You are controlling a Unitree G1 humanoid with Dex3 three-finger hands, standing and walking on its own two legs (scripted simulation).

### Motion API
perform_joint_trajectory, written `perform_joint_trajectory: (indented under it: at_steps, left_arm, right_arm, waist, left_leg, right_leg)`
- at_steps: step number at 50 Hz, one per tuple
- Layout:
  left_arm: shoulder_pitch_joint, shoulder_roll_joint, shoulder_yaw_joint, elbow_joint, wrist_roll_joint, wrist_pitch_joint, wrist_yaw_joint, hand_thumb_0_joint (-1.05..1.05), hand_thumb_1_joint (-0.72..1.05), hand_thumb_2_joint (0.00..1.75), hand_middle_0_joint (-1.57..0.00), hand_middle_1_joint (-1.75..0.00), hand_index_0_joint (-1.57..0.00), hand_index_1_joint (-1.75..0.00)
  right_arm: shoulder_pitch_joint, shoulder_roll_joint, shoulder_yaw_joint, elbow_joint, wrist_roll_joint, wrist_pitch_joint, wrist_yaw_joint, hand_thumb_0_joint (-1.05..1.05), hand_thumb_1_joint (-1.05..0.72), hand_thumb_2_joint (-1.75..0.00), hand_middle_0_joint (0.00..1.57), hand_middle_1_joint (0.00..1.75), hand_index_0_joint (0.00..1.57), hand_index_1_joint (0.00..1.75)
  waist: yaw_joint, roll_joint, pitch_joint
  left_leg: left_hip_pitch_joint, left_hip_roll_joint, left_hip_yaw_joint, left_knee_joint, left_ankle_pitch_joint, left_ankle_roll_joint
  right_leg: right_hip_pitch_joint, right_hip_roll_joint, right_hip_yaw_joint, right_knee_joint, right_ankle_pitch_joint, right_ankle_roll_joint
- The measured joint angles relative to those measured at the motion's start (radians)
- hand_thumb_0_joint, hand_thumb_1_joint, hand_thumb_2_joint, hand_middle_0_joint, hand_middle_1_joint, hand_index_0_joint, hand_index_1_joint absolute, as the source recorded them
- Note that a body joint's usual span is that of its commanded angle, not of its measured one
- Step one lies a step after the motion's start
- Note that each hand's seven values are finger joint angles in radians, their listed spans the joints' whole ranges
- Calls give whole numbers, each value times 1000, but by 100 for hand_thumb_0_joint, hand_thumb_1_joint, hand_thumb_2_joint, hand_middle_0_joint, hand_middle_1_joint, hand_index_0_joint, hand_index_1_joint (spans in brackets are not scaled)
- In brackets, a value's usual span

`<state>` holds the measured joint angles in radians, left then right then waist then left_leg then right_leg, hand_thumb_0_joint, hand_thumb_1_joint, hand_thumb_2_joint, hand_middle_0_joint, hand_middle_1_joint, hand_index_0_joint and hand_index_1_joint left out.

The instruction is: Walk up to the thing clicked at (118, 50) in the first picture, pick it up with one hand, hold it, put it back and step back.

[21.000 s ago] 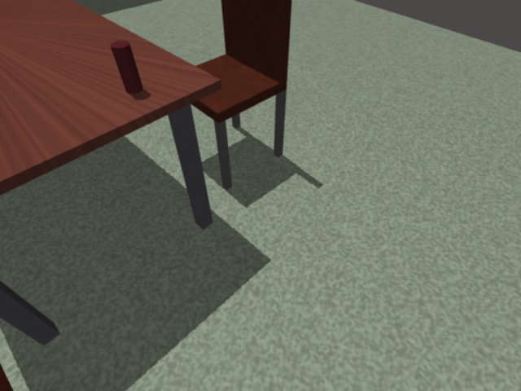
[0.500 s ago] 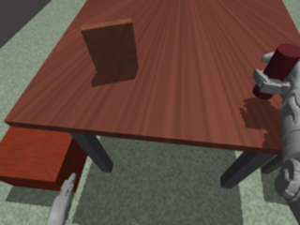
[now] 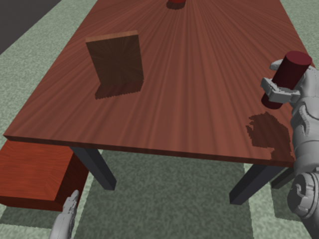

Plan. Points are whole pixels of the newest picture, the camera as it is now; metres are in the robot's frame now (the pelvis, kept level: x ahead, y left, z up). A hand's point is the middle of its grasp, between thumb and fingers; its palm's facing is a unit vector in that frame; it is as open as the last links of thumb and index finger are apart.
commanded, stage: lift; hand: right
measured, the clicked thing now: (283, 82) +0.49 -0.22 +0.14
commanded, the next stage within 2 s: hold in 1.24 s
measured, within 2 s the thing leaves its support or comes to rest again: neither
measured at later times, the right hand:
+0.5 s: hand (298, 83) +0.41 -0.20 +0.21, palm faces +0.16 +0.99 -0.01, open 6.7 cm
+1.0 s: hand out of the picture +0.34 -0.18 +0.26, palm faces +0.16 +0.99 -0.02, open 6.7 cm
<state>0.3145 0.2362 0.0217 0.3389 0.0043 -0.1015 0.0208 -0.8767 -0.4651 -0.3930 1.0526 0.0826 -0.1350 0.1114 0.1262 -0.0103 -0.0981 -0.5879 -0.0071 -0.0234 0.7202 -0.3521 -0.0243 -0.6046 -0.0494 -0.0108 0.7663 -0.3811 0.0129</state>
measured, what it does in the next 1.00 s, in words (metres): stands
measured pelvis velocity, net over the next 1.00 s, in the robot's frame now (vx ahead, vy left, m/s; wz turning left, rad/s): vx -0.03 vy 0.01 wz -0.04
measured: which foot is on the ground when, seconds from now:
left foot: down 0.00-1.00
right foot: down 0.00-1.00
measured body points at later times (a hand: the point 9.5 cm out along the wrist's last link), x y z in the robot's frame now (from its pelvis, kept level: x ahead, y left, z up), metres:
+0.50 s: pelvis -0.01 +0.01 +0.01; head -0.01 +0.02 +0.46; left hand +0.15 +0.26 -0.05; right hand +0.39 -0.25 +0.21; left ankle +0.00 +0.14 -0.71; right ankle -0.01 -0.12 -0.71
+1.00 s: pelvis -0.03 +0.01 +0.02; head -0.05 +0.04 +0.47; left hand +0.14 +0.26 -0.06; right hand +0.32 -0.24 +0.26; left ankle +0.00 +0.14 -0.71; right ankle -0.01 -0.12 -0.71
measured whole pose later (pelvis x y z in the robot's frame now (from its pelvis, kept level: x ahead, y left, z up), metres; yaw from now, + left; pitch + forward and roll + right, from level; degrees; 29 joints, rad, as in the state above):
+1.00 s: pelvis -0.03 +0.01 +0.02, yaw -2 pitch -1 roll +0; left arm 0.29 0.24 0.07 0.54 -0.04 -0.14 0.06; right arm -0.50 -0.31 -0.30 0.11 0.21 0.49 0.06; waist 0.00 -0.07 -0.06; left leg -0.29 0.02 0.00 0.61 -0.30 -0.01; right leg -0.29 -0.02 0.01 0.59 -0.28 0.02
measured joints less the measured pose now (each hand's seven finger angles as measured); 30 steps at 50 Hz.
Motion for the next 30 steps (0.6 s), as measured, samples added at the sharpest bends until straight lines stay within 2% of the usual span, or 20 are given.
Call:
perform_joint_trajectory:
  at_steps: [1,3,6,9,11,14,17,21,30]
  left_arm:
    - [2,-1,3,12,-3,5,2,-1,-52,5,-5,-6,-6,-6]
    - [6,3,3,-1,-3,22,4,-1,-52,5,-5,-6,-6,-6]
    - [10,4,14,38,-9,0,11,-1,-52,5,-5,-6,-6,-6]
    - [6,4,3,26,-10,27,15,-1,-52,5,-5,-6,-6,-6]
    - [14,1,13,31,-11,9,19,-1,-52,5,-5,-6,-6,-5]
    - [28,1,9,19,-18,19,27,-1,-52,5,-5,-5,-6,-5]
    - [33,0,19,28,-23,8,35,-1,-52,5,-5,-5,-6,-5]
    - [39,2,22,37,-29,12,41,-1,-52,5,-4,-5,-6,-5]
    - [22,7,41,85,-37,7,45,-1,-52,5,-4,-5,-5,-5]
  right_arm:
    - [7,8,9,-10,4,10,-2,-1,3,-116,90,113,93,113]
    - [43,27,-1,-85,-7,39,-8,-1,3,-116,90,113,93,113]
    - [44,44,29,-82,22,36,-13,-1,3,-117,90,113,93,113]
    - [86,66,18,-169,13,72,-18,-1,3,-117,90,113,93,113]
    - [97,73,39,-179,32,81,-21,-1,4,-117,90,113,93,113]
    - [143,101,52,-278,33,129,-25,-1,4,-117,90,113,93,113]
    - [169,112,69,-332,57,159,-25,-1,4,-117,90,113,93,114]
    - [213,128,85,-435,68,226,-27,-1,4,-117,90,113,93,114]
    - [295,149,103,-646,95,371,-29,-1,4,-118,90,113,93,113]
  waist:
    - [-4,-2,3]
    - [-10,-7,0]
    - [-29,-12,3]
    - [-37,-16,-3]
    - [-47,-20,-2]
    - [-62,-25,-3]
    - [-77,-28,-4]
    - [-95,-32,-4]
    - [-117,-36,25]
  left_leg:
    - [9,1,2,-5,1,0]
    - [18,1,-2,-13,6,-1]
    - [45,4,0,-22,7,-1]
    - [61,4,-5,-32,12,-1]
    - [86,6,-3,-41,12,0]
    - [118,9,-1,-54,15,0]
    - [153,13,0,-62,14,1]
    - [184,17,4,-71,16,2]
    - [232,24,12,-83,28,5]
  right_leg:
    - [7,1,2,-4,2,0]
    - [19,1,-3,-13,5,-1]
    - [44,4,-1,-23,8,-1]
    - [66,4,-6,-39,14,-1]
    - [91,6,-4,-50,17,0]
    - [124,9,-4,-69,24,0]
    - [161,13,-2,-85,28,1]
    - [195,17,0,-101,36,1]
    - [246,25,8,-132,62,5]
